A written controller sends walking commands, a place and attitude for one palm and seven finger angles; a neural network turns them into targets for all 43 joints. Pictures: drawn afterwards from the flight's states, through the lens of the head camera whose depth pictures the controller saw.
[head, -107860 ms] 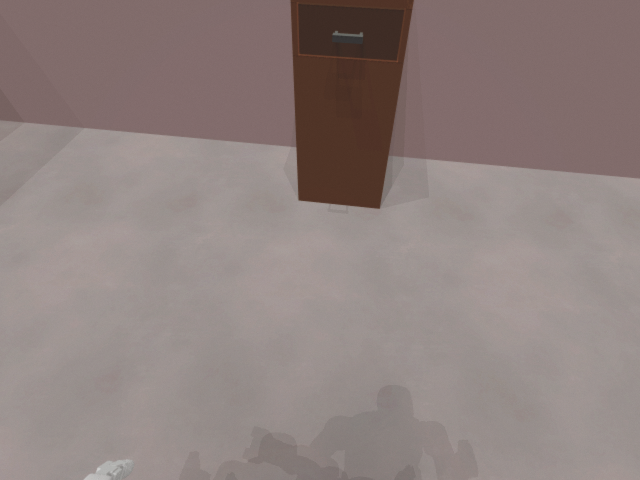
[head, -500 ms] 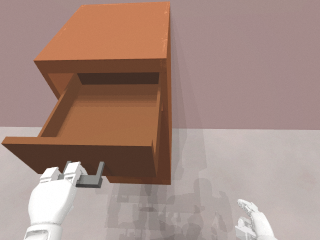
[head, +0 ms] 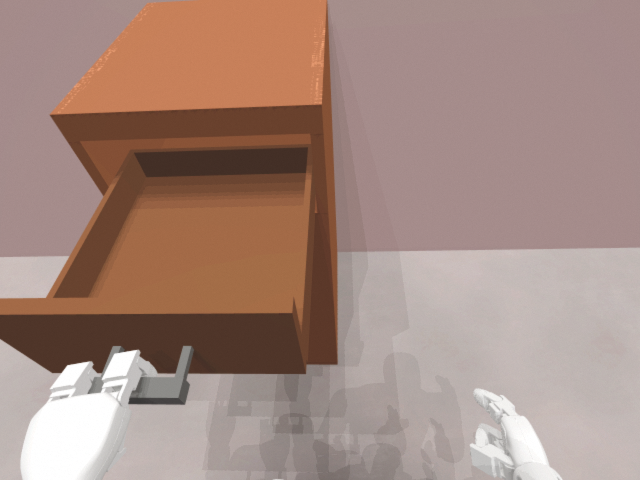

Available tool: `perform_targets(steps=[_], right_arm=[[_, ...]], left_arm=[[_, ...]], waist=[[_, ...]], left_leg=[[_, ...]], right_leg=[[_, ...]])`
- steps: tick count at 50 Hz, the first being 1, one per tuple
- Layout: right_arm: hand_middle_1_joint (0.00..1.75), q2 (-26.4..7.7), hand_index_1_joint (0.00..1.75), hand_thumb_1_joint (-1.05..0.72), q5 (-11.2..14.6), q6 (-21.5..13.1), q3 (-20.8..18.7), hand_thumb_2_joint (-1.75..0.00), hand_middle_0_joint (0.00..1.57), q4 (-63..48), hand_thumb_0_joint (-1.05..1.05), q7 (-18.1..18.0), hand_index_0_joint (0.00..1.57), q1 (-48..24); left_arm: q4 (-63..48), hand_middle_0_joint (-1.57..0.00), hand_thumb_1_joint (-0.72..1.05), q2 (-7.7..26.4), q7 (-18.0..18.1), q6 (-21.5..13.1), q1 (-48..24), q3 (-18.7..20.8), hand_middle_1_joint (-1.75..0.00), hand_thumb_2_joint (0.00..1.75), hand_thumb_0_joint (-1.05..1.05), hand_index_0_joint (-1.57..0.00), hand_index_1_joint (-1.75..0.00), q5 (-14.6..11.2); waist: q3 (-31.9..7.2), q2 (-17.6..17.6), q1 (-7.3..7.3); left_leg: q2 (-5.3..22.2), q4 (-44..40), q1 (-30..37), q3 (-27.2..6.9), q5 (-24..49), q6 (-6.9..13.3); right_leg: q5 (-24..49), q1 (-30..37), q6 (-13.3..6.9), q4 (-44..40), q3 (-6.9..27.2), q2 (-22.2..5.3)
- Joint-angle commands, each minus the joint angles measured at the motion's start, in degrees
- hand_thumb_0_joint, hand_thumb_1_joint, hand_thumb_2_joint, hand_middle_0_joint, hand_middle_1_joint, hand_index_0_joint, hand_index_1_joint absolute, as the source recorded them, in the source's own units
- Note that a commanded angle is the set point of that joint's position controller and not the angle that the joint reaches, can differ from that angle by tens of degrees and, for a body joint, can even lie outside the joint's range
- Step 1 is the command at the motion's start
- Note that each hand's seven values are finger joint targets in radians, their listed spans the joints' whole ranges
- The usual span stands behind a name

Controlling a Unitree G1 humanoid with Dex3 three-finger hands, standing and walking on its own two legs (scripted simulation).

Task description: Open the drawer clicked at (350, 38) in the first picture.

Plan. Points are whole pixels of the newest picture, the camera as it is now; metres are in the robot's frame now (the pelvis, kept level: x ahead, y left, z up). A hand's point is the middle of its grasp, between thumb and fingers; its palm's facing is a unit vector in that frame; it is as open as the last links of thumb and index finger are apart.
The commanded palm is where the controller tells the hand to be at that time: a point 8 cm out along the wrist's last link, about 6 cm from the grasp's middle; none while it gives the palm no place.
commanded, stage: open the thumb to release the handle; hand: left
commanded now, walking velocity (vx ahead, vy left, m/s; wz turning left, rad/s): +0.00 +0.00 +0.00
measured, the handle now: (145, 372) +0.23 +0.22 +0.05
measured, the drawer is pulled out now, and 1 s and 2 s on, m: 0.30 0.30 0.30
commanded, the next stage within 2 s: lift the hand off the handle in 0.50 s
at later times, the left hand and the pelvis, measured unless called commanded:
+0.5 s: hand (102, 427) +0.17 +0.26 +0.03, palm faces +0.00 -0.08 -1.00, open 12.1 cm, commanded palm +0.14 +0.26 +0.08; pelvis -0.01 +0.00 +0.01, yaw +2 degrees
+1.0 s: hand (117, 419) +0.18 +0.25 +0.04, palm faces +0.03 -0.08 -1.00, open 13.4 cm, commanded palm +0.16 +0.25 +0.10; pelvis -0.01 +0.00 +0.01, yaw +2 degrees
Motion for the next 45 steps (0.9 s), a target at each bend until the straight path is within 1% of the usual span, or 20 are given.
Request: perform_targets(steps=[1,2,4,6,8,9,10,12,18,19,20,24,29,30,32,33,37,38,41,45], right_arm=[[0.30,-5.5,0.30,-0.90,-0.4,-1.6,-1.8,-0.90,0.20,-7.8,0.00,-2.5,0.20,-7.1],[0.30,-5.6,0.30,-0.90,-0.3,-1.7,-1.6,-0.90,0.20,-7.9,0.00,-2.8,0.20,-7.0],[0.30,-5.1,0.30,-0.90,0.6,-2.0,-2.2,-0.90,0.20,-7.4,0.00,-3.1,0.20,-6.5],[0.30,-5.3,0.30,-0.90,0.8,-2.6,-2.5,-0.90,0.20,-7.2,0.00,-3.4,0.20,-6.0],[0.30,-5.6,0.30,-0.90,0.9,-2.8,-2.3,-0.90,0.20,-7.0,0.00,-3.8,0.20,-6.1],[0.30,-5.5,0.30,-0.90,1.1,-2.9,-2.5,-0.90,0.20,-6.7,0.00,-4.0,0.20,-5.9],[0.30,-5.6,0.30,-0.90,0.8,-2.7,-2.0,-0.90,0.20,-6.7,0.00,-4.1,0.20,-6.3],[0.30,-5.6,0.30,-0.90,0.9,-2.4,-1.7,-0.90,0.20,-6.4,0.00,-4.3,0.20,-6.8],[0.30,-5.1,0.30,-0.90,0.7,-2.6,-1.0,-0.90,0.20,-6.8,0.00,-4.3,0.20,-7.4],[0.30,-4.9,0.30,-0.90,1.0,-2.8,-1.3,-0.90,0.20,-6.9,0.00,-4.3,0.20,-7.1],[0.30,-5.1,0.30,-0.90,0.9,-2.7,-1.0,-0.90,0.20,-6.7,0.00,-4.3,0.20,-7.5],[0.30,-5.0,0.30,-0.90,0.9,-2.8,-1.1,-0.90,0.20,-6.5,0.00,-4.4,0.20,-7.6],[0.30,-5.0,0.30,-0.90,0.9,-3.0,-1.4,-0.90,0.20,-6.9,0.00,-3.8,0.20,-7.3],[0.30,-4.8,0.30,-0.90,0.5,-3.5,-1.1,-0.90,0.20,-8.1,0.00,-3.1,0.20,-7.8],[0.30,-5.1,0.30,-0.90,0.8,-4.0,-1.6,-0.90,0.20,-7.3,0.00,-3.2,0.20,-6.8],[0.30,-5.2,0.30,-0.90,0.3,-3.8,-1.3,-0.90,0.20,-7.2,0.00,-3.1,0.20,-6.8],[0.30,-5.1,0.30,-0.90,0.4,-2.9,-1.1,-0.90,0.20,-7.1,0.00,-3.0,0.20,-7.3],[0.30,-5.1,0.30,-0.90,0.2,-2.8,-0.9,-0.90,0.20,-7.0,0.00,-3.0,0.20,-7.7],[0.30,-4.7,0.30,-0.90,0.8,-2.8,-1.3,-0.90,0.20,-6.7,0.00,-3.5,0.20,-7.5],[0.30,-4.9,0.30,-0.90,1.1,-2.9,-1.0,-0.90,0.20,-6.4,0.00,-4.0,0.20,-7.8]], left_arm=[[-6.7,-0.40,0.83,15.7,5.4,-0.5,-4.7,14.4,-1.34,0.87,0.00,-0.40,-1.34,2.5],[-6.1,-0.39,0.76,15.9,5.8,-0.2,-5.1,14.4,-1.34,0.84,0.00,-0.39,-1.34,2.3],[-3.3,-0.38,0.62,12.3,5.6,0.0,-5.1,12.3,-1.32,0.78,0.00,-0.38,-1.32,1.4],[-4.8,-0.37,0.48,10.6,4.9,0.6,-6.8,10.0,-1.30,0.72,0.00,-0.37,-1.30,-0.9],[-5.1,-0.36,0.34,10.3,3.5,1.0,-7.9,8.7,-1.29,0.66,0.00,-0.36,-1.29,-2.3],[-4.5,-0.35,0.27,10.2,3.0,1.1,-8.6,7.7,-1.28,0.63,0.00,-0.35,-1.28,-2.2],[-4.5,-0.35,0.20,12.3,3.1,1.4,-9.1,9.7,-1.27,0.60,0.00,-0.35,-1.27,-1.5],[-1.9,-0.34,0.06,11.6,2.5,2.2,-8.9,8.3,-1.26,0.54,0.00,-0.34,-1.26,-0.4],[-4.0,-0.31,-0.36,12.1,1.2,2.1,-11.2,7.1,-1.22,0.36,0.00,-0.31,-1.22,0.7],[-3.5,-0.30,-0.43,10.6,0.8,2.1,-9.5,5.9,-1.21,0.33,0.00,-0.30,-1.21,0.2],[-3.9,-0.30,-0.50,11.8,0.7,2.0,-11.7,6.6,-1.20,0.30,0.00,-0.30,-1.20,0.2],[-2.5,-0.30,-0.50,12.2,0.3,1.3,-10.9,7.3,-1.20,0.30,0.00,-0.30,-1.20,0.1],[-3.5,-0.30,-0.50,10.4,0.5,0.5,-10.9,5.9,-1.20,0.30,0.00,-0.30,-1.20,0.1],[-9.2,-0.30,-0.50,4.4,0.1,0.3,-13.2,-1.6,-1.20,0.30,0.00,-0.30,-1.20,-0.6],[-7.2,-0.30,-0.50,7.2,0.3,0.3,-12.6,1.5,-1.20,0.30,0.00,-0.30,-1.20,-0.6],[-7.1,-0.30,-0.50,9.2,0.6,0.5,-12.5,3.2,-1.20,0.30,0.00,-0.30,-1.20,0.1],[-4.3,-0.30,-0.50,10.2,1.8,1.9,-14.3,4.0,-1.20,0.30,0.00,-0.30,-1.20,2.8],[-4.9,-0.30,-0.50,11.1,2.2,2.2,-17.1,4.5,-1.20,0.30,0.00,-0.30,-1.20,3.3],[-3.1,-0.30,-0.50,9.4,2.3,3.4,-18.2,3.2,-1.20,0.30,0.00,-0.30,-1.20,2.7],[-2.9,-0.30,-0.50,10.1,1.6,4.4,-18.1,3.7,-1.20,0.30,0.00,-0.30,-1.20,1.0]], waist=[[-6.7,-1.8,2.45],[-5.9,-3.1,1.82],[-6.1,-1.1,1.87],[-9.2,0.0,1.12],[-10.4,-2.0,0.49],[-8.7,-2.6,0.10],[-9.9,-3.1,0.97],[-6.9,-4.7,0.73],[-8.1,-1.2,1.95],[-7.2,-1.2,1.62],[-7.3,-1.8,1.47],[-4.6,-0.7,1.38],[-5.1,-0.3,1.25],[-7.4,1.5,0.43],[-6.6,-0.4,0.04],[-7.8,-0.8,0.79],[-4.9,-2.4,1.01],[-6.5,-2.0,1.25],[-6.7,-0.6,0.98],[-7.8,-1.8,1.15]], left_leg=[[-4.0,-3.2,8.4,-2.6,13.0,1.6],[-4.1,-3.3,8.1,-2.9,12.7,1.6],[-3.7,-3.6,9.1,-2.7,12.7,1.6],[-3.5,-3.6,11.3,-2.5,14.2,1.7],[-3.4,-4.1,12.6,-2.7,15.8,1.8],[-3.2,-4.3,11.9,-2.9,15.3,1.9],[-3.3,-4.6,12.0,-3.0,15.5,1.7],[-3.2,-5.4,10.7,-3.1,14.1,1.8],[-3.4,-6.4,12.8,-2.6,14.5,1.7],[-3.4,-6.3,12.8,-2.7,14.5,1.9],[-3.4,-6.4,13.0,-2.7,14.3,1.8],[-3.3,-6.9,12.4,-2.8,13.0,1.8],[-3.1,-7.0,12.8,-3.0,13.2,1.7],[-3.2,-6.8,14.9,-3.1,14.0,1.9],[-2.7,-6.7,14.5,-3.4,14.3,1.9],[-2.9,-6.6,14.4,-3.2,14.0,1.8],[-3.0,-7.0,12.1,-3.3,12.0,1.4],[-3.1,-6.9,12.8,-3.1,11.6,1.4],[-3.1,-7.1,13.5,-3.0,11.9,1.5],[-3.1,-7.6,13.7,-2.9,12.5,1.5]], right_leg=[[25.0,0.8,0.8,-8.6,2.7,-0.5],[25.0,0.2,0.6,-9.1,3.1,-0.4],[23.3,-0.1,0.7,-8.9,1.8,-0.1],[24.8,1.1,1.0,-9.2,1.0,-0.3],[25.9,2.0,1.4,-9.8,1.1,-0.5],[26.2,2.0,1.5,-10.2,0.8,-0.4],[25.4,2.0,1.5,-10.0,0.8,-0.4],[23.8,1.9,1.4,-10.7,0.2,-0.3],[22.8,3.2,1.2,-11.5,0.5,-0.7],[23.1,3.6,1.1,-11.7,0.0,-0.5],[22.7,3.0,1.3,-12.0,0.4,-0.6],[21.3,2.7,1.1,-12.7,0.7,-0.4],[19.8,2.0,1.0,-12.3,-0.3,-0.2],[19.5,1.3,1.1,-12.2,-0.7,-0.7],[19.4,1.3,0.9,-12.5,-0.7,-0.2],[19.3,1.4,1.0,-12.2,-0.5,-0.5],[18.2,0.7,0.7,-12.2,-0.4,-0.3],[17.1,0.3,0.8,-12.1,0.1,-0.5],[17.9,1.2,0.7,-12.3,-0.2,-0.2],[19.6,3.2,1.2,-13.1,0.3,-0.4]])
